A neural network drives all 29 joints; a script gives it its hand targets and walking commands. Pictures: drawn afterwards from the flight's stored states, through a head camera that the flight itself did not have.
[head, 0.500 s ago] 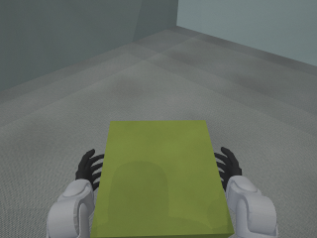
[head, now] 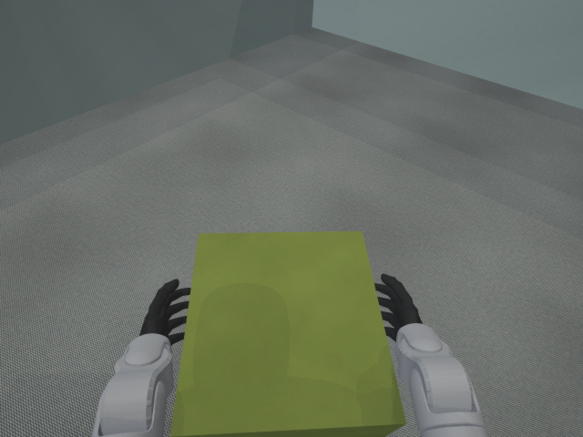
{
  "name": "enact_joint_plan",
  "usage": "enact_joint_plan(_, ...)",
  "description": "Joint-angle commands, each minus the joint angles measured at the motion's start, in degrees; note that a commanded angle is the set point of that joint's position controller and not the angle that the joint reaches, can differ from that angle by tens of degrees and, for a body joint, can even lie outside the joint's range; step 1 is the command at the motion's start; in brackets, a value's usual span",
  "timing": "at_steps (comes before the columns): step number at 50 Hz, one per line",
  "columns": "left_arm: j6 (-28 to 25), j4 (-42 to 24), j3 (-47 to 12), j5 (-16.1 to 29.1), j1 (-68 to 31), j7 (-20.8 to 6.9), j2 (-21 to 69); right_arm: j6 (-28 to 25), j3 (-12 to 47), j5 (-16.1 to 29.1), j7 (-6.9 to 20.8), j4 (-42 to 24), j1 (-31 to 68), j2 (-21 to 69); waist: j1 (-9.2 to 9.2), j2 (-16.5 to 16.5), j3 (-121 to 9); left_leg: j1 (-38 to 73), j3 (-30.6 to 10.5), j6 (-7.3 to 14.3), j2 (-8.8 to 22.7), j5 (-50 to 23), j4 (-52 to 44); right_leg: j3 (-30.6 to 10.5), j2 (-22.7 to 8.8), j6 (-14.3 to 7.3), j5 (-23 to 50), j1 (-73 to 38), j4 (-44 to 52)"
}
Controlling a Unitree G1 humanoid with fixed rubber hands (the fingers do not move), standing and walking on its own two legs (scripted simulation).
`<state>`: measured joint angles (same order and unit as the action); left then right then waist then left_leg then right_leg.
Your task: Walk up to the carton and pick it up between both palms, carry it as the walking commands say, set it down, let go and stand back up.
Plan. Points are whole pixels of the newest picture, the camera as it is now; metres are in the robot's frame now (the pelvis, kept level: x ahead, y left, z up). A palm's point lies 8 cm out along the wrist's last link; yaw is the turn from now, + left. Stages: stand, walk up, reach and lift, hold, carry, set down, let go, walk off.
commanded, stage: hold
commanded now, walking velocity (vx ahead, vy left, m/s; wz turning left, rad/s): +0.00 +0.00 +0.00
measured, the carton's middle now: (282, 348) +0.28 +0.02 -0.05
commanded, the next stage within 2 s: set down in 0.52 s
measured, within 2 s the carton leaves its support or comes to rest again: neither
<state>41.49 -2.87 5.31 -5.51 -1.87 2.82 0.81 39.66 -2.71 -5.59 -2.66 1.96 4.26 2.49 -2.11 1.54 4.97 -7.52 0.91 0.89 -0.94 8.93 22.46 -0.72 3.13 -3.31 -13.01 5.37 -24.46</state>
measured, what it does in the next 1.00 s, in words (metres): stands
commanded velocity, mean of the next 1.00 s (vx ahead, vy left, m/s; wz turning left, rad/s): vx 0.00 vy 0.00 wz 0.00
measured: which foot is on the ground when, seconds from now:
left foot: down 0.00-1.00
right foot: down 0.00-1.00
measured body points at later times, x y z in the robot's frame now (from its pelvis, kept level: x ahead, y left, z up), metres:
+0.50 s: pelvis -0.01 +0.02 +0.00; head -0.06 +0.03 +0.45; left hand +0.29 +0.20 +0.04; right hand +0.31 -0.13 +0.05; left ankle +0.04 +0.11 -0.74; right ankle +0.01 -0.08 -0.74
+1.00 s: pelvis +0.03 +0.01 +0.00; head +0.03 +0.01 +0.45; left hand +0.32 +0.19 -0.01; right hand +0.33 -0.15 -0.01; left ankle +0.04 +0.11 -0.74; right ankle +0.01 -0.08 -0.74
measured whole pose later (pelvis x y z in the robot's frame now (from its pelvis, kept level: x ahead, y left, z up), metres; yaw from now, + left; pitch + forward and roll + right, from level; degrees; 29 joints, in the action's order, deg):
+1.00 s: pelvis +0.03 +0.01 +0.00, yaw +0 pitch +0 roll +0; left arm 30.9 19.1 18.1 -16.4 -13.2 -1.8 8.3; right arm 30.1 -18.8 -16.8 3.2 21.9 14.9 8.3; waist -0.6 0.5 0.1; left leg -14.0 -2.2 1.6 -3.2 11.7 25.7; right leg -2.8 3.2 -2.3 -15.5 11.5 -27.0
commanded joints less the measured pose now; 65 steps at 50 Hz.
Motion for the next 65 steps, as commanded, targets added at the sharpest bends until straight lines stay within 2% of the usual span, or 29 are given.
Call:
enact_joint_plan(1, -0.65, -3.81, -19.25, 5.79, -19.08, -5.07, 21.46, -1.84, 17.88, 5.0, 3.61, -5.01, 20.14, 23.54, 0.32, -0.07, -7.1, 10.13, -3.6, 1.8, -2.1, -1.3, 0.3, -5.82, -1.51, -1.29, -3.56, 9.63, 6.78)
enact_joint_plan(8, -0.8, 0.79, -21.64, 6.33, -30.63, -8.5, 31.61, -1.65, 19.83, 6.12, 6.32, -0.87, 30.86, 33.82, 0.52, -0.72, -9.9, 10.7, -3.51, 1.58, -2.86, 1.58, 2.08, -6.29, -2.15, -1.44, -8.22, 10.47, 7.78)
enact_joint_plan(15, -0.63, 9.24, -22.54, 5.49, -39.15, -12.74, 44.54, -1.26, 20.79, 5.8, 11.32, 7.2, 39.48, 45.51, -0.16, -1.53, -12.28, 10.54, -4.1, 0.94, -2.45, 3.66, 0.92, -6.58, -2.17, -1.38, -10.52, 10.21, 8.87)
enact_joint_plan(20, -0.56, 14.78, -21.56, 4.62, -42.41, -14.85, 51.22, -1.41, 18.47, 4.8, 15.29, 13.07, 42.87, 49.5, -0.25, -2.72, -12.1, 10.21, -5.31, 0.22, -1.21, 4.53, -1.93, -6.08, -1.13, -0.81, -9.4, 9.02, 8.59)
enact_joint_plan(26, -0.14, 16.79, -22.09, 4.79, -43.17, -15.77, 56.52, -1.46, 16.48, 4.14, 18.86, 15.5, 43.39, 50.94, 0.35, -3.57, -13.89, 10.64, -7.64, -0.53, 0.56, 2.5, -5.4, -5.45, 0.64, 0.04, -2.91, 5.69, 6.9)
enact_joint_plan(27, 0.46, 16.94, -20.29, 4.66, -45.67, -16.42, 57.32, -1.2, 12.61, 2.07, 19.05, 17.01, 45.18, 53.54, 3.11, -1.95, -14.11, 10.04, -10.12, -0.33, 0.85, 7.9, -4.2, -5.46, -0.07, 0.48, -3.47, 4.11, 4.95)
enact_joint_plan(29, 0.49, 19.72, -18.53, 3.32, -45.79, -16.59, 58.12, -1.34, 11.49, 1.42, 19.85, 19.15, 45.91, 53.09, 2.33, -3.34, -12.73, 9.17, -10.51, -0.62, 0.94, 10.13, -4.84, -5.13, -0.2, 0.46, -4.15, 4.27, 4.37)
enact_joint_plan(31, 0.18, 22.09, -16.21, 1.57, -45.06, -16.42, 58.13, -1.74, 10.33, 1.03, 20.47, 20.65, 46.38, 52.45, 1.31, -4.2, -11.48, 8.19, -10.54, -0.79, 0.81, 8.3, -4.81, -5.18, -0.25, 0.32, -3.06, 4.11, 3.99)
enact_joint_plan(34, -0.91, 24.04, -13.94, -0.09, -42.6, -16.07, 57.44, -2.68, 9.17, 0.53, 20.62, 21.79, 44.61, 51.47, 0.77, -2.93, -11.15, 9.5, -9.76, -0.74, 0.5, -0.07, -3.39, -5.59, -0.4, 0.21, 0.16, 4.75, 4.46)
enact_joint_plan(39, -4.14, 23.85, -13.55, -0.95, -38.28, -15.52, 56.18, -5.32, 9.47, -0.03, 19.5, 20.8, 40.59, 49.85, 0.79, -2.33, -14.51, 10.56, -8.6, -0.6, -0.21, -14.03, -0.51, -6.41, -0.55, 0.65, 7.93, 4.73, 3.74)
enact_joint_plan(44, -8.21, 22.32, -15.11, -0.78, -34.58, -15.2, 54.78, -8.45, 11.43, -0.29, 17.81, 19.02, 36.85, 50.08, 1.05, -1.13, -19.3, 9.77, -8.77, -0.59, -1.05, -21.47, 2.23, -7.05, -0.71, 1.44, 15.52, 5.62, 2.01)
enact_joint_plan(48, -11.78, 22.8, -15.57, -0.94, -34.15, -15.29, 53.11, -11.23, 12.25, -0.76, 16.56, 19.57, 35.85, 50.78, 1.28, -0.24, -21.85, 5.6, -8.65, -0.21, -1.86, -20.41, 4.62, -7.31, -0.96, 1.77, 18.49, 7.48, -0.2)
enact_joint_plan(52, -15.3, 24.95, -14.74, -1.72, -35.96, -15.51, 51.66, -14.38, 12.11, -1.54, 15.79, 22.34, 36.91, 51.7, 1.18, 0.11, -23.99, 0.05, -8.14, 0.28, -2.46, -16.44, 7.36, -7.38, -1.09, 1.81, 18.4, 10.28, -2.9)
enact_joint_plan(65, -21.52, 32.13, -9.31, -4.77, -45.39, -17.32, 51.35, -20.48, 7.39, -4.64, 14.68, 31.29, 43.76, 53.54, 1.62, -1.44, -28.23, -15.23, -6.07, 0.98, -3.34, -5.99, 13.56, -6.97, -0.41, 1.42, 9.96, 19.0, -8.21)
